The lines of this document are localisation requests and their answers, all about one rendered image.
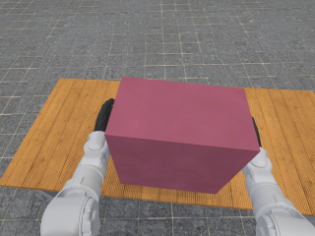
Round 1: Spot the robot right forearm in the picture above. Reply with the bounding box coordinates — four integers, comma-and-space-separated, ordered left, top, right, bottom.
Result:
241, 147, 315, 228

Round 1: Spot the robot right hand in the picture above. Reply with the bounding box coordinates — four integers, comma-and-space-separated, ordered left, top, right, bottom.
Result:
251, 116, 262, 148

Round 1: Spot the robot left hand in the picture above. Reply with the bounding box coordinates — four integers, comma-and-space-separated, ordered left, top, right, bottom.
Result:
94, 98, 115, 132

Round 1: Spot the right robot upper arm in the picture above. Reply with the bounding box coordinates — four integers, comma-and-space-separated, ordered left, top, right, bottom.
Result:
255, 213, 315, 236

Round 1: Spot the robot left forearm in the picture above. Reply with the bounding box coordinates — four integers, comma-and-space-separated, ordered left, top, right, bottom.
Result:
40, 131, 111, 236

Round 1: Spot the table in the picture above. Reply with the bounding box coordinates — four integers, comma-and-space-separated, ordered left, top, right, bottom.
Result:
0, 78, 315, 224

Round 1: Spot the left robot upper arm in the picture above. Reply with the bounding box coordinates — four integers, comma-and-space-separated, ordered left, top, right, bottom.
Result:
41, 196, 100, 236

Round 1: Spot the carton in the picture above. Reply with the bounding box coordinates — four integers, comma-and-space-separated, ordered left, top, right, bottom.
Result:
104, 77, 261, 195

